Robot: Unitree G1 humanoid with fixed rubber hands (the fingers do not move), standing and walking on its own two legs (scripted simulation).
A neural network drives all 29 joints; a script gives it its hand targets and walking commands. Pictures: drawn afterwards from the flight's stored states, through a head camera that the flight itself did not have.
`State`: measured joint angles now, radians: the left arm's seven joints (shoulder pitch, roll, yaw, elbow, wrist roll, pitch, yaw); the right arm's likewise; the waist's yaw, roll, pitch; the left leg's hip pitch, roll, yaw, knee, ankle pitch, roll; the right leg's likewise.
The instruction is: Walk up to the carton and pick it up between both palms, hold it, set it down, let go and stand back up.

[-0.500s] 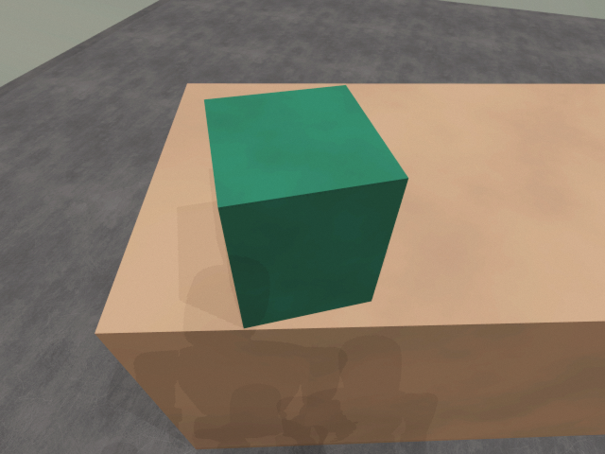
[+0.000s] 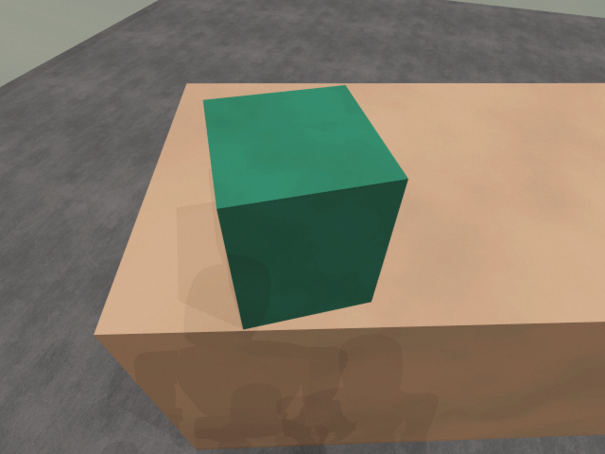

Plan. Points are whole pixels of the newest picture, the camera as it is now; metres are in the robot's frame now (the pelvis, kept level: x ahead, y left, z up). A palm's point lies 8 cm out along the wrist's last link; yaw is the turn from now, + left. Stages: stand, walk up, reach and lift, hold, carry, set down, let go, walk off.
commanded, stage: stand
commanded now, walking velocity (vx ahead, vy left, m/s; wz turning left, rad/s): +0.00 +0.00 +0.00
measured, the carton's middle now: (293, 208) +0.43 +0.02 +0.10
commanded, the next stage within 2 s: none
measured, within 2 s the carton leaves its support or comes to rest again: neither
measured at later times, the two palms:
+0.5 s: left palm out of the picture -0.02 +0.23 -0.14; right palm out of the picture +0.00 -0.23 -0.14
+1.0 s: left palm out of the picture -0.03 +0.23 -0.14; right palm out of the picture -0.01 -0.23 -0.14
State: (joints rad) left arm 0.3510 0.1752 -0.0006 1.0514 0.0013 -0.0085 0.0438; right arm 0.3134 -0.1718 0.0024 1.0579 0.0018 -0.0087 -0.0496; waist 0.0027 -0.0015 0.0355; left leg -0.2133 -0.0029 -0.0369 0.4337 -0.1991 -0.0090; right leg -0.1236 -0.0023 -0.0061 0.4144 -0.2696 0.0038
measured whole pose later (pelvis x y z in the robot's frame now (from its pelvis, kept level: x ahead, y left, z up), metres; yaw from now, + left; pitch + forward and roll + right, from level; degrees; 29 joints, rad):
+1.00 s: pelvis +0.00 +0.00 +0.00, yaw +0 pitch -1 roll +0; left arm 0.35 0.17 -0.01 1.06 0.00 -0.01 0.04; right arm 0.31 -0.17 0.01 1.07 0.00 -0.01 -0.05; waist 0.00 0.00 0.04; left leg -0.22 0.00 -0.04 0.43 -0.20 -0.01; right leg -0.13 0.00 -0.01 0.42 -0.27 0.00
